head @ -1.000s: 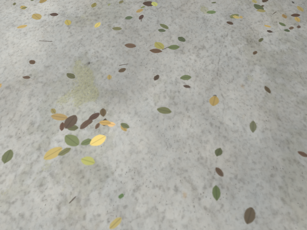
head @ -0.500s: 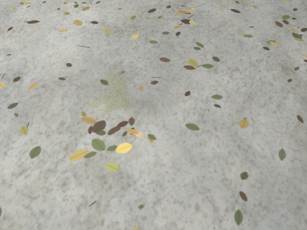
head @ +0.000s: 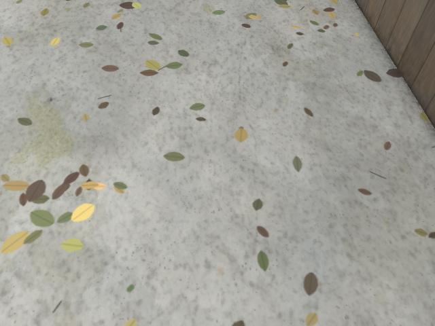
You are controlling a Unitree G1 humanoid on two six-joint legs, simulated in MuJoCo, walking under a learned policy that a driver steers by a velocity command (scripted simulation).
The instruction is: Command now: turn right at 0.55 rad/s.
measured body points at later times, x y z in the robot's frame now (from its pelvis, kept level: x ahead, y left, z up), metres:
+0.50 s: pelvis +0.00 -0.06 -0.01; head +0.03 -0.08 +0.44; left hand +0.20 +0.17 -0.10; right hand +0.07 -0.36 -0.13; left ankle -0.01 +0.09 -0.70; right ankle +0.00 -0.15 -0.74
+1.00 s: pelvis +0.10 +0.01 +0.00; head +0.12 +0.05 +0.45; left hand +0.24 +0.31 -0.09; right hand +0.18 -0.27 -0.10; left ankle -0.03 +0.07 -0.74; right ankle +0.29 -0.13 -0.69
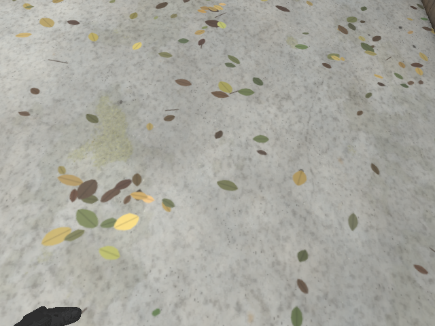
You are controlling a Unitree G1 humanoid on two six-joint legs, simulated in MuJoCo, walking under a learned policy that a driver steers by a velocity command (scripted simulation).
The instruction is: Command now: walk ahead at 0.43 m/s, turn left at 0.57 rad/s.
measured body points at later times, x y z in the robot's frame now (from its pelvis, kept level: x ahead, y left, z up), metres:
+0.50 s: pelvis +0.29 -0.04 +0.00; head +0.32 -0.04 +0.45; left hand +0.33 +0.24 -0.12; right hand +0.49 -0.29 -0.08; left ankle +0.44 +0.13 -0.70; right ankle +0.26 -0.13 -0.75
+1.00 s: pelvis +0.55 -0.02 +0.00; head +0.58 -0.03 +0.44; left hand +0.83 +0.14 -0.09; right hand +0.47 -0.30 -0.12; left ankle +0.53 +0.10 -0.75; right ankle +0.63 -0.22 -0.69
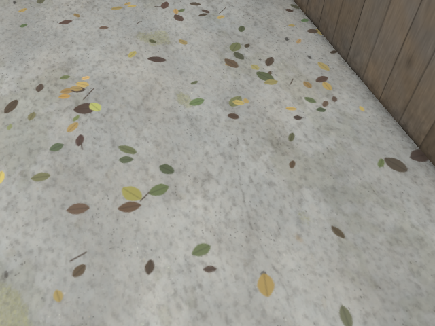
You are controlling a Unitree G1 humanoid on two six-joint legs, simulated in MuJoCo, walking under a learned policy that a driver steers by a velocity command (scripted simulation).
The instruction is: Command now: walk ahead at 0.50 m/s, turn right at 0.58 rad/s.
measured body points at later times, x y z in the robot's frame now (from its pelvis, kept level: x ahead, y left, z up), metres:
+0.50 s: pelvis +0.27 -0.06 +0.00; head +0.29 -0.07 +0.45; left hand +0.33 +0.22 -0.12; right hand +0.42 -0.33 -0.11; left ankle +0.42 +0.12 -0.67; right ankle +0.22 -0.14 -0.74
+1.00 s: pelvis +0.55 +0.02 +0.00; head +0.58 +0.04 +0.45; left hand +0.66 +0.33 -0.09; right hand +0.71 -0.23 -0.10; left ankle +0.52 +0.08 -0.74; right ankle +0.73 -0.13 -0.68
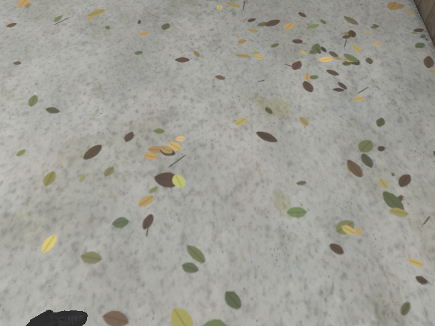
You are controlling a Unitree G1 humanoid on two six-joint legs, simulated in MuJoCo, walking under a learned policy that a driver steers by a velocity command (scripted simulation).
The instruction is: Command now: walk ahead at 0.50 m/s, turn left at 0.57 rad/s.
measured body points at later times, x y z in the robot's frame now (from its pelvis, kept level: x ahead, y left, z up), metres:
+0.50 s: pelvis +0.27 -0.04 +0.00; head +0.30 -0.05 +0.45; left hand +0.24 +0.24 -0.12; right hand +0.51 -0.25 -0.08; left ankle +0.37 +0.13 -0.70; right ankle +0.26 -0.15 -0.75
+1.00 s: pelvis +0.51 -0.01 -0.01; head +0.54 -0.02 +0.44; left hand +0.76 +0.19 -0.09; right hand +0.48 -0.31 -0.13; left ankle +0.44 +0.12 -0.75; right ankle +0.65 -0.19 -0.70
